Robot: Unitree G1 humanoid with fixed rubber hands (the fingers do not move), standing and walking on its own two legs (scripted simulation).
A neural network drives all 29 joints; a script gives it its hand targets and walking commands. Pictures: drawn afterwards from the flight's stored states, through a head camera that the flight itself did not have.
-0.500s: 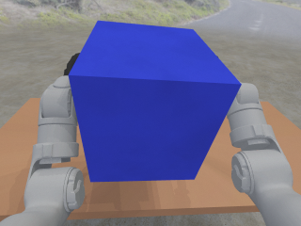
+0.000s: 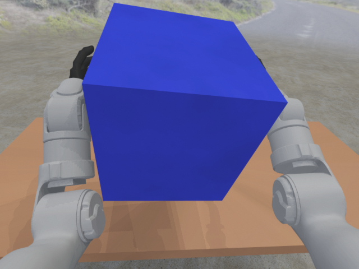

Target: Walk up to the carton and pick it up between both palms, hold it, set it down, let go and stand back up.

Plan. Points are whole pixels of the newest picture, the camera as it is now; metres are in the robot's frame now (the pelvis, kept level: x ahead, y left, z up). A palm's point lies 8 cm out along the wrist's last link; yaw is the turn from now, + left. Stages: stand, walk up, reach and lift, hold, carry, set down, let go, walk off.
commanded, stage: set down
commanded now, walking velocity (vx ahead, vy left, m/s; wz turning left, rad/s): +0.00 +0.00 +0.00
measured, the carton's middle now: (171, 107) +0.37 +0.02 +0.26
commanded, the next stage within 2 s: none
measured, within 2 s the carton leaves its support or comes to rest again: neither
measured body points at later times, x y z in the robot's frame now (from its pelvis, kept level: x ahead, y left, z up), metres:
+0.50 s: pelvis +0.02 +0.00 +0.00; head -0.03 +0.02 +0.45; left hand +0.41 +0.20 +0.23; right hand +0.44 -0.15 +0.25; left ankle +0.01 +0.12 -0.75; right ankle +0.05 -0.11 -0.75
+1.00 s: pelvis +0.02 +0.00 +0.00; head -0.01 +0.02 +0.45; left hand +0.42 +0.20 +0.21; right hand +0.45 -0.16 +0.21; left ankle +0.01 +0.12 -0.75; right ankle +0.05 -0.11 -0.75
